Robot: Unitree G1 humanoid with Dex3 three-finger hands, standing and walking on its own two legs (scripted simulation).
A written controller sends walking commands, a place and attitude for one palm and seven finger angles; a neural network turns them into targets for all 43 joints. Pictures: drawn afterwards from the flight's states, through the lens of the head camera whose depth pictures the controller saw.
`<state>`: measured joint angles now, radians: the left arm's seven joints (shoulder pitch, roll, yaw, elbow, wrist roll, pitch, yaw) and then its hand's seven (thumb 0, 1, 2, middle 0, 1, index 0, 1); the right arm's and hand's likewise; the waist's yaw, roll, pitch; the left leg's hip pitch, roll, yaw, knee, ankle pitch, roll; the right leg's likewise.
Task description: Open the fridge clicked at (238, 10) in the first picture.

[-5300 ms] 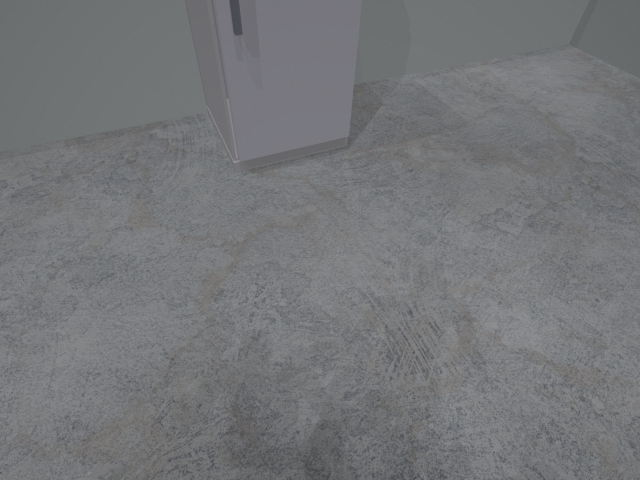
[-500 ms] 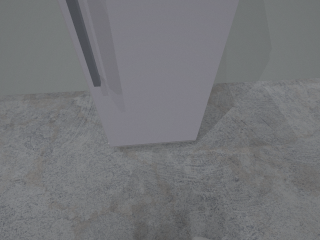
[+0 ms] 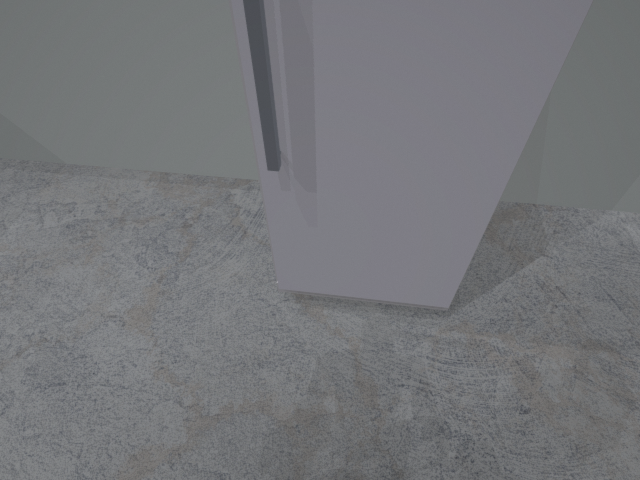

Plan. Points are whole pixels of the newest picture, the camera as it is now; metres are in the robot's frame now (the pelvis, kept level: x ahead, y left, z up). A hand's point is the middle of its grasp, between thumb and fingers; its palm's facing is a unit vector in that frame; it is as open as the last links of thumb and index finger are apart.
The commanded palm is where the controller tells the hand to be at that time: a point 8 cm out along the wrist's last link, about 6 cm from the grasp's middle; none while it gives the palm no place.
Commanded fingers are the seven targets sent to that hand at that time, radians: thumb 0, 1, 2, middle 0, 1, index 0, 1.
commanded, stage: take the last steps up to it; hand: left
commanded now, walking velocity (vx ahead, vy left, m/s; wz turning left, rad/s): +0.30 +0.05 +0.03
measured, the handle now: (263, 53) +0.78 +0.19 +0.16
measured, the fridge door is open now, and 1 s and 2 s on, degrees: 0 0 0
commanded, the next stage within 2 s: come to a stop and stand still in 0.82 s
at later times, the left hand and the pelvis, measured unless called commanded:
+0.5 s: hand (206, 424) +0.22 +0.21 -0.18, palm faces -0.03 -0.97 -0.22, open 7.4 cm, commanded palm none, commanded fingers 0.00 0.90 0.90 -0.20 -0.30 -0.20 -0.30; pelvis +0.13 +0.03 -0.02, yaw -1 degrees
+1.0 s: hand (215, 405) +0.25 +0.21 -0.20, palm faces +0.07 -0.98 -0.16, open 7.3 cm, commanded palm none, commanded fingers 0.00 0.90 0.90 -0.20 -0.30 -0.20 -0.30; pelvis +0.29 +0.04 -0.02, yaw -1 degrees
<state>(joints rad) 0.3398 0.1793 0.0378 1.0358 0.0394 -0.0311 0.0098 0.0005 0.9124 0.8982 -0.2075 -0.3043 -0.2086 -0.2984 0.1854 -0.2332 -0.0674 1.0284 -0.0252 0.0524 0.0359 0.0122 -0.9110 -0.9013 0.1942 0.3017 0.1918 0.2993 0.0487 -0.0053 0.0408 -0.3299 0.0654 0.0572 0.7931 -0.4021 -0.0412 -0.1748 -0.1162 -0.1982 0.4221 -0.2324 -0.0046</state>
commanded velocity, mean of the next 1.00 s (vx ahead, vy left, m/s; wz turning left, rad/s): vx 0.19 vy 0.00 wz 0.00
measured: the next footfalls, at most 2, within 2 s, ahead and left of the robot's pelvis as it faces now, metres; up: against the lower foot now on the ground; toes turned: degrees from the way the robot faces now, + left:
left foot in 0.10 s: +0.04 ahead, +0.16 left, +0.00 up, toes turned +7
right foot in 0.52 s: +0.27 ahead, -0.08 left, +0.00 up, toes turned -9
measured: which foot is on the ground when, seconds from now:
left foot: up 0.00-0.08, down 0.10-0.52, up 0.54-0.96, down 0.98-1.00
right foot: down 0.00-0.10, up 0.12-0.50, down 0.52-1.00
